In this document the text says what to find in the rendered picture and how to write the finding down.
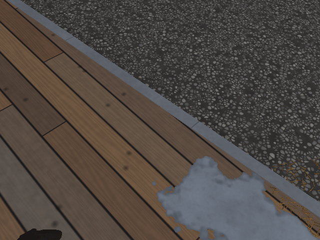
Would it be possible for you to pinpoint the left robot hand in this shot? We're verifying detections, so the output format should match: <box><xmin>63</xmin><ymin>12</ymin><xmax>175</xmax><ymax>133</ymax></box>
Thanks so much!
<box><xmin>17</xmin><ymin>228</ymin><xmax>62</xmax><ymax>240</ymax></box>

